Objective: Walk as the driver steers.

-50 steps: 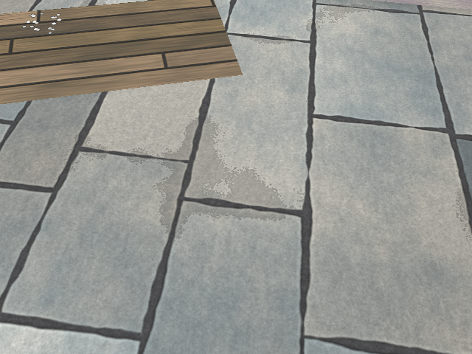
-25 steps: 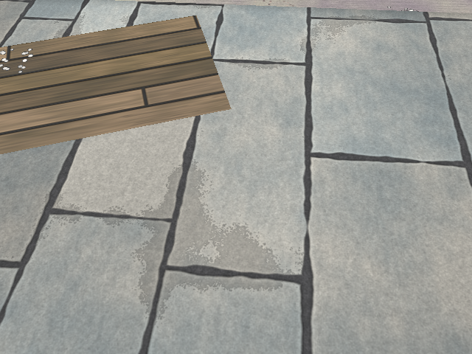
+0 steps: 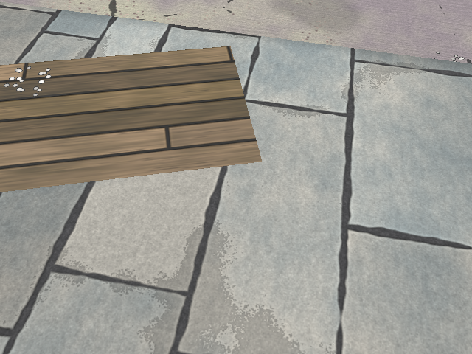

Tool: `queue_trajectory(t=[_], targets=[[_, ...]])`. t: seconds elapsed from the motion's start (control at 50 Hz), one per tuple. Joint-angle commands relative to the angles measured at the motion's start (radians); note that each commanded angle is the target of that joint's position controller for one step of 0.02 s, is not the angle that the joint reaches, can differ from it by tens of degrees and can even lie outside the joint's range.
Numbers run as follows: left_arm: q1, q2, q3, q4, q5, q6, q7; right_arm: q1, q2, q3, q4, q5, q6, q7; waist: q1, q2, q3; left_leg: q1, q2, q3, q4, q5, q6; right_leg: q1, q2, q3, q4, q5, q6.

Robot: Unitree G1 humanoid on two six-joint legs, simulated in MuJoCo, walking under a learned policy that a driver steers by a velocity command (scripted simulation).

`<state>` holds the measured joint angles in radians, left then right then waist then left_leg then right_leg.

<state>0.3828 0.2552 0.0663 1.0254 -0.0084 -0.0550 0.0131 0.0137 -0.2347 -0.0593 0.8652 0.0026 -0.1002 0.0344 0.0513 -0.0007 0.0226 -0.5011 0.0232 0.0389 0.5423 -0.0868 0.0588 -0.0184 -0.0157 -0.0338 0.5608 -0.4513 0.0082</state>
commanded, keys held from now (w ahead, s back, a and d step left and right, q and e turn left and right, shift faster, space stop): no key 1.00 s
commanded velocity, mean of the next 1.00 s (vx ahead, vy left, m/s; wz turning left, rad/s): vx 0.09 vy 0.00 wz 0.00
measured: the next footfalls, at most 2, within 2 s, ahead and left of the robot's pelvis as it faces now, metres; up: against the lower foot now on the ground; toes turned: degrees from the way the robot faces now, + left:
right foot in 0.40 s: +0.21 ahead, -0.13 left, +0.00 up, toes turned -1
right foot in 1.90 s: +0.26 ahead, -0.15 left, +0.00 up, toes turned -4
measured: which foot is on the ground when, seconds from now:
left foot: down 0.00-1.00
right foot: up 0.00-0.38, down 0.40-1.00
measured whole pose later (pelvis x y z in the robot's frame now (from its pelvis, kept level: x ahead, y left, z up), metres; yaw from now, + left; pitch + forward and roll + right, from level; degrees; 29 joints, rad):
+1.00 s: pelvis +0.15 +0.00 +0.02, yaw +0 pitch -2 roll +0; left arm 0.13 0.21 0.05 1.10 0.00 0.01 0.04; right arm 0.20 -0.21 -0.03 1.10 0.00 0.00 -0.03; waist -0.01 0.00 0.04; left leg -0.15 0.01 0.06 0.48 -0.31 0.01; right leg -0.23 -0.01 0.00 0.49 -0.23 0.01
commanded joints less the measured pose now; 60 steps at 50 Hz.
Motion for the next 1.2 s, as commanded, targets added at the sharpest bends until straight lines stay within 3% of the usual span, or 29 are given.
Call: queue_trajectory(t=[0.02,0.04,0.06,0.08,0.1,0.14,0.16,0.22,0.26,0.32,0.36,0.38,0.4,0.42,0.44,0.46,0.48,0.5,0.56,0.7,1.2], targets=[[0.103,0.045,-0.011,-0.042,0.001,-0.045,-0.007,0.413,-0.229,-0.06,0.06,-0.007,0.004,-0.008,-0.153,0.227,-0.446,0.884,0.394,-0.672,-0.15,0.403,0.304,-0.6,0.087,0.158,0.775,-0.178,0.002],[0.017,0.11,0.007,-0.066,-0.024,-0.054,-0.007,0.324,-0.184,-0.044,0.046,-0.002,0.002,-0.009,-0.139,0.173,-0.311,0.76,0.356,-0.503,-0.142,0.475,0.256,-0.658,0.036,0.167,0.816,-0.145,-0.011],[-0.046,0.113,0.007,-0.081,-0.025,-0.052,-0.001,0.229,-0.148,-0.03,0.024,-0.004,0.001,-0.011,-0.107,0.095,-0.223,0.615,0.314,-0.366,-0.151,0.548,0.221,-0.645,-0.022,0.125,0.766,-0.071,-0.011],[-0.081,0.109,0.014,-0.083,-0.012,-0.041,0.009,0.167,-0.115,-0.019,0.02,-0.006,0.0,-0.009,-0.08,0.045,-0.154,0.482,0.274,-0.283,-0.185,0.566,0.198,-0.609,-0.055,0.102,0.696,-0.02,-0.008],[-0.072,0.099,0.019,-0.084,-0.006,-0.024,0.015,0.146,-0.093,-0.011,0.026,-0.015,-0.002,-0.009,-0.046,0.063,-0.136,0.389,0.247,-0.236,-0.215,0.575,0.178,-0.531,-0.083,0.102,0.637,0.019,-0.011],[-0.029,0.042,0.013,-0.069,0.0,0.003,0.018,0.135,-0.076,-0.003,0.047,-0.031,-0.004,-0.01,-0.008,0.077,-0.129,0.281,0.219,-0.168,-0.252,0.631,0.185,-0.418,-0.087,0.096,0.542,0.067,-0.005],[-0.032,0.029,0.011,-0.072,0.002,0.01,0.021,0.129,-0.089,-0.004,0.055,-0.034,-0.005,-0.015,0.004,0.084,-0.124,0.258,0.209,-0.137,-0.261,0.661,0.19,-0.401,-0.084,0.09,0.473,0.096,0.001],[-0.1,0.027,0.004,-0.089,0.009,0.025,0.027,0.103,-0.125,-0.008,0.065,-0.028,0.005,-0.033,0.003,0.095,-0.14,0.241,0.181,-0.072,-0.267,0.652,0.174,-0.339,-0.077,0.072,0.253,0.211,0.013],[-0.143,0.042,0.006,-0.093,0.007,0.037,0.026,0.123,-0.14,-0.009,0.081,-0.023,0.018,-0.04,-0.017,0.092,-0.147,0.25,0.182,-0.074,-0.281,0.545,0.165,-0.305,-0.067,0.063,0.176,0.274,0.017],[-0.195,0.057,0.011,-0.095,0.006,0.052,0.027,0.136,-0.126,-0.002,0.102,-0.02,0.035,-0.043,-0.034,0.088,-0.104,0.245,0.186,-0.105,-0.291,0.285,0.157,-0.278,-0.065,0.066,0.08,0.276,0.01],[-0.195,0.054,0.013,-0.086,0.015,0.05,0.026,0.125,-0.109,0.005,0.109,-0.006,0.046,-0.045,-0.015,0.073,-0.076,0.227,0.16,-0.112,-0.258,0.103,0.123,-0.206,-0.052,0.047,-0.061,0.33,-0.009],[-0.197,0.066,0.014,-0.082,0.026,0.048,0.026,0.155,-0.091,0.011,0.121,-0.001,0.048,-0.045,-0.015,0.047,-0.062,0.22,0.125,-0.111,-0.237,0.007,0.083,-0.164,-0.064,0.063,-0.143,0.419,-0.021],[-0.19,0.1,0.02,-0.082,0.03,0.046,0.029,0.186,-0.075,0.016,0.126,-0.011,0.049,-0.045,-0.036,0.001,-0.064,0.201,0.085,-0.097,-0.196,-0.086,0.042,-0.115,-0.114,0.11,-0.151,0.557,-0.036],[-0.213,0.155,0.028,-0.085,0.02,0.048,0.033,0.263,-0.074,0.011,0.138,-0.021,0.047,-0.043,-0.106,-0.1,-0.061,0.158,0.012,-0.055,-0.171,-0.179,0.01,-0.085,-0.15,0.138,-0.117,0.632,-0.07],[-0.233,0.116,0.024,-0.069,0.008,0.05,0.027,0.277,-0.048,0.017,0.144,-0.02,0.054,-0.049,-0.113,-0.155,-0.067,0.212,-0.013,-0.02,-0.188,-0.181,-0.009,-0.149,-0.132,0.132,-0.13,0.459,-0.085],[-0.247,0.074,0.018,-0.067,0.005,0.049,0.02,0.222,-0.07,0.014,0.137,-0.017,0.064,-0.054,-0.083,-0.117,-0.034,0.254,-0.012,-0.01,-0.177,-0.155,-0.02,-0.213,-0.1,0.122,-0.148,0.364,-0.066],[-0.253,0.061,0.013,-0.064,0.013,0.045,0.018,0.191,-0.083,0.011,0.133,-0.011,0.073,-0.06,-0.073,-0.081,-0.031,0.262,-0.005,-0.012,-0.165,-0.133,-0.018,-0.222,-0.086,0.108,-0.154,0.375,-0.046],[-0.255,0.064,0.012,-0.059,0.018,0.04,0.016,0.182,-0.082,0.011,0.134,-0.009,0.08,-0.063,-0.07,-0.073,-0.032,0.263,0.0,-0.016,-0.158,-0.1,-0.013,-0.208,-0.075,0.097,-0.144,0.421,-0.035],[-0.236,0.071,0.013,-0.032,0.011,0.03,0.019,0.187,-0.086,0.009,0.143,-0.011,0.085,-0.062,-0.066,-0.062,-0.063,0.295,0.012,-0.022,-0.145,-0.019,-0.013,-0.166,-0.068,0.087,-0.117,0.517,-0.04],[-0.24,0.069,0.009,0.003,0.008,0.038,0.024,0.188,-0.079,0.007,0.172,-0.006,0.094,-0.064,-0.059,-0.013,-0.064,0.317,0.017,-0.018,-0.128,0.034,-0.021,-0.144,-0.056,0.074,-0.099,0.546,-0.05],[-0.231,0.047,-0.004,0.073,0.01,0.06,0.031,0.257,-0.052,0.024,0.236,-0.009,0.089,-0.073,-0.051,0.001,0.016,0.265,0.025,-0.026,-0.184,-0.132,-0.028,-0.164,-0.027,0.054,-0.145,0.362,-0.031]])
